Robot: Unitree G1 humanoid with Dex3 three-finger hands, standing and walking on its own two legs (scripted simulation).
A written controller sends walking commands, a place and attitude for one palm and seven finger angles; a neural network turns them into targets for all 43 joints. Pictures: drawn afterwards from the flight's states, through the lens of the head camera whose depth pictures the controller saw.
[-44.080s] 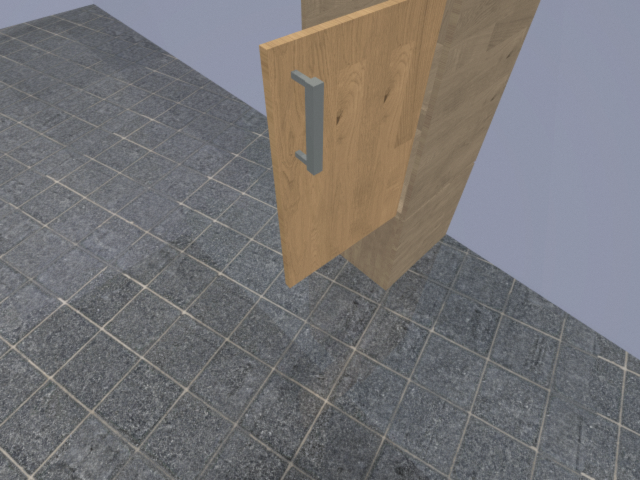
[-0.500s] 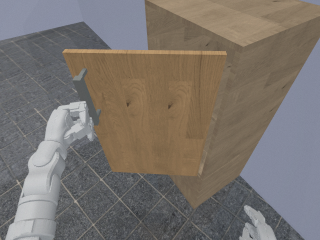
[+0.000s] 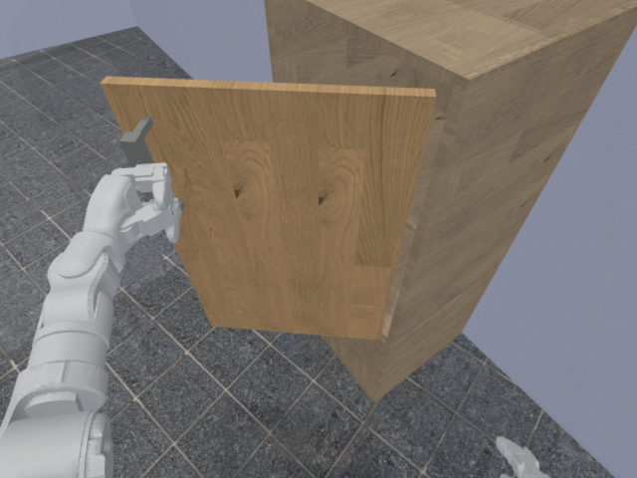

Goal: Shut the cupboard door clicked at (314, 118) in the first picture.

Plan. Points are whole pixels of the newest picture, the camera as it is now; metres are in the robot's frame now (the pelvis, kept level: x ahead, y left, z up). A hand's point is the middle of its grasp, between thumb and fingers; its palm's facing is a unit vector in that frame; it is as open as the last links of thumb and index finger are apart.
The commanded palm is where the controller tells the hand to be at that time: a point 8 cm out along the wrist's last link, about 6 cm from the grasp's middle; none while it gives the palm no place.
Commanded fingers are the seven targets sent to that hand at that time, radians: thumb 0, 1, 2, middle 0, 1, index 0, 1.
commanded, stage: push the door shut along its arc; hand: left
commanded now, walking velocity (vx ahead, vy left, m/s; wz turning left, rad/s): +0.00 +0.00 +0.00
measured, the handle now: (158, 179) +0.47 +0.23 +0.13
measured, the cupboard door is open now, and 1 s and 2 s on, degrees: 49 38 23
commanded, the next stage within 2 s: pull the fist back off the door in 1.36 s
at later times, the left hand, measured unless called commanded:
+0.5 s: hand (190, 192) +0.44 +0.18 +0.14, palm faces -0.24 -0.97 -0.05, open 3.1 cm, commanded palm +0.44 +0.22 +0.14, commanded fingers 0.00 0.90 0.90 -1.30 -1.50 -1.30 -1.50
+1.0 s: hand (232, 164) +0.49 +0.13 +0.14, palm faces -0.37 -0.93 -0.03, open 3.0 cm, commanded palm +0.50 +0.18 +0.14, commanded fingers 0.00 0.90 0.90 -1.30 -1.50 -1.30 -1.50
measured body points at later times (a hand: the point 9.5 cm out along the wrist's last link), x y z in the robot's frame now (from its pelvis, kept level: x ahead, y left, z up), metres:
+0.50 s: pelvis -0.01 +0.01 -0.01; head +0.04 +0.01 +0.44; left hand +0.44 +0.23 +0.14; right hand +0.07 -0.26 -0.12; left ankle -0.01 +0.12 -0.73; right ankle -0.01 -0.12 -0.73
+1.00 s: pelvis -0.01 +0.01 -0.02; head +0.07 +0.00 +0.43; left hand +0.50 +0.18 +0.15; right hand -0.02 -0.27 -0.13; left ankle -0.01 +0.12 -0.73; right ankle -0.01 -0.12 -0.73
